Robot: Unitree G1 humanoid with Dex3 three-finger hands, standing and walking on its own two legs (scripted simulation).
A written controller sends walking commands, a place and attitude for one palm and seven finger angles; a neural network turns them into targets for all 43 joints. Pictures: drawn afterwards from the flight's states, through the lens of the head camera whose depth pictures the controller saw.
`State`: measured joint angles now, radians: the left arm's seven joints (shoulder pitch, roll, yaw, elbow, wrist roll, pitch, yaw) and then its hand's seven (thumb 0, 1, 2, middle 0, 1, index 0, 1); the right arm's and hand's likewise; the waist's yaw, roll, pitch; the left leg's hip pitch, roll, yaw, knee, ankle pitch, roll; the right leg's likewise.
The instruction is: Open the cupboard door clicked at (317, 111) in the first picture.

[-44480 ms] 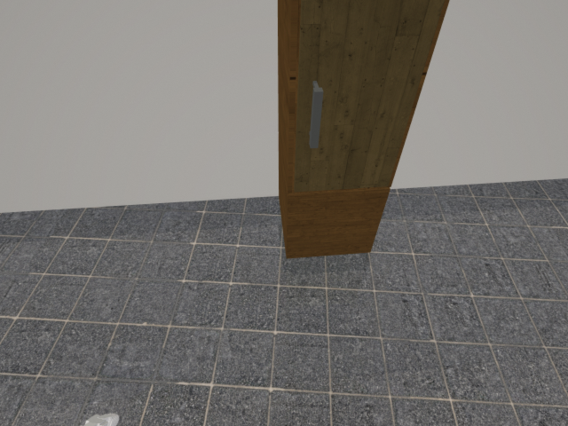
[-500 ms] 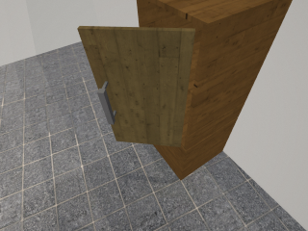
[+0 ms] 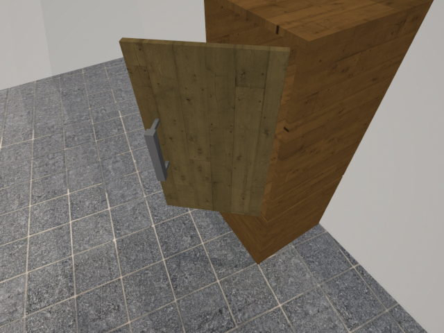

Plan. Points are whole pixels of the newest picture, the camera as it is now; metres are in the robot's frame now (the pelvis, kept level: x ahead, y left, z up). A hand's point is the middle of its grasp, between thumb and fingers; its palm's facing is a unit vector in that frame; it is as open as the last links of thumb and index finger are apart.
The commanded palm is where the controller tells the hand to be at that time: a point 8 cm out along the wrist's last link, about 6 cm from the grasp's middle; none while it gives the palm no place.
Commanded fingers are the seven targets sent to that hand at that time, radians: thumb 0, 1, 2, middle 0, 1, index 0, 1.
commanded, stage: look again from close up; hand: left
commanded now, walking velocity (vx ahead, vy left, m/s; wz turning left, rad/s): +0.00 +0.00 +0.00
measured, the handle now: (159, 151) +0.55 +0.20 -0.03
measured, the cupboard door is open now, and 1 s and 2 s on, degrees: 49 49 49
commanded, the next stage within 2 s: raise the hand with hooked fingers in 0.16 s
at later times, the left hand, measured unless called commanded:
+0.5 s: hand (122, 284) +0.20 +0.19 -0.01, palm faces +0.12 -0.99 -0.03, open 7.6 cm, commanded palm +0.11 +0.25 -0.07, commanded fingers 0.00 0.60 0.77 -0.22 -0.50 -0.22 -0.50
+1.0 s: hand (107, 309) +0.17 +0.22 -0.05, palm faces -0.21 -0.98 -0.05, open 10.5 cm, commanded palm +0.14 +0.30 -0.05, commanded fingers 0.00 0.01 0.52 -0.26 -0.87 -0.26 -0.87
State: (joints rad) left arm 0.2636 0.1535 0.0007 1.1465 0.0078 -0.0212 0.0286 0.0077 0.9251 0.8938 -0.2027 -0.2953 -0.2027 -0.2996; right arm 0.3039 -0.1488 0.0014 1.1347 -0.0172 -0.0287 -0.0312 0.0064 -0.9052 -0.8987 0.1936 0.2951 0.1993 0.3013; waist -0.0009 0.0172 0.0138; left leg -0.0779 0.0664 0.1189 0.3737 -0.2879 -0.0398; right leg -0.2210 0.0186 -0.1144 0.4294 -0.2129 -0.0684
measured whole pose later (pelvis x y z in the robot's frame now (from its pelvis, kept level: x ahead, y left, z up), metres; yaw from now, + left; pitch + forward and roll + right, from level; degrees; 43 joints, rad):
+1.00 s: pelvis -0.07 +0.05 -0.10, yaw +3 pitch +15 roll -2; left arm 0.20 0.28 0.13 0.05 -0.25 -0.32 -0.43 0.01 0.24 0.61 -0.25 -0.72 -0.25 -0.73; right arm 0.20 -0.19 0.08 0.52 0.03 -0.21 -0.01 0.02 -0.90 -0.90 0.20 0.30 0.21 0.30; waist 0.00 0.02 -0.10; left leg -0.90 0.04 0.05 1.21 -0.57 0.05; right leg -0.96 -0.09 -0.14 1.11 -0.41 -0.02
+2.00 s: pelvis -0.04 +0.05 -0.07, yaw +3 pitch +15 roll -3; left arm -0.04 0.49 0.45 0.46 -0.38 -0.27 -0.68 -0.01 -0.50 0.30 -0.30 -1.19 -0.30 -1.20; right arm 0.29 -0.31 0.04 0.53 0.04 -0.21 -0.03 0.02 -0.90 -0.90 0.20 0.30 0.21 0.30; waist -0.04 0.02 -0.10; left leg -0.76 0.04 0.04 1.04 -0.53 0.04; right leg -0.82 -0.04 -0.13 0.94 -0.37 -0.01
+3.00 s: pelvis -0.04 +0.05 -0.07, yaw +2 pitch +18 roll -2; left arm -0.37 0.49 0.39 0.68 -0.28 -0.29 -0.57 -0.01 -0.50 0.30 -0.30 -1.20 -0.30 -1.20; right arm 0.34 -0.30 0.05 0.55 0.03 -0.15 -0.04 0.01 -0.90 -0.90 0.20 0.30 0.21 0.30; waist -0.07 0.01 -0.10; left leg -0.84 0.04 0.05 1.04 -0.52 0.04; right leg -0.91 -0.04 -0.11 0.96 -0.37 -0.02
